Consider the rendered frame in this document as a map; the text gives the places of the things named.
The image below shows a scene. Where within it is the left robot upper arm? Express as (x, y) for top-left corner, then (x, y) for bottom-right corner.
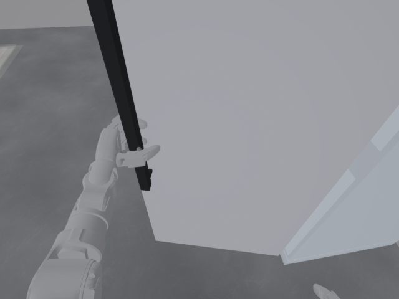
(29, 259), (102, 299)

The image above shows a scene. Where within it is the robot right hand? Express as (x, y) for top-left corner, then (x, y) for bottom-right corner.
(313, 284), (340, 299)

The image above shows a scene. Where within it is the handle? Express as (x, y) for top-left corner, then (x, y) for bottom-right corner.
(87, 0), (153, 191)

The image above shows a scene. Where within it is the robot left hand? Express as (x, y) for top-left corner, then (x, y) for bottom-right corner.
(95, 115), (160, 168)

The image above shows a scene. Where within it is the fridge door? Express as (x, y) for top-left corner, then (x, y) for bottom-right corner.
(112, 0), (399, 256)

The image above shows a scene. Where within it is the left robot forearm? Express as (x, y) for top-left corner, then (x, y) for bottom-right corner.
(26, 159), (118, 299)

